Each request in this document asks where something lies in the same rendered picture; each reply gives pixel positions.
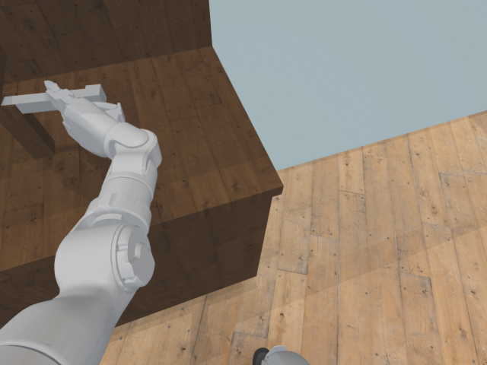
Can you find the left robot forearm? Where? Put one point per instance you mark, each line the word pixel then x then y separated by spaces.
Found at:
pixel 128 188

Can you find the robot right shin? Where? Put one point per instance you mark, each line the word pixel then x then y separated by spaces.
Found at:
pixel 277 348

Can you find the counter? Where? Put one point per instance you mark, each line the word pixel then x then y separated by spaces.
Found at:
pixel 215 182

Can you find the tap lever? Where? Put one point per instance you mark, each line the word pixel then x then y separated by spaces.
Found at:
pixel 34 103

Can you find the robot left hand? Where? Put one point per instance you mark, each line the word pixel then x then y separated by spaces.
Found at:
pixel 85 121

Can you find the robot left upper arm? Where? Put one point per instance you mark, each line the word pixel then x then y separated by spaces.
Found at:
pixel 98 271

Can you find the right robot foot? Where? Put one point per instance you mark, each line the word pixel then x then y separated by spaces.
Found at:
pixel 259 355

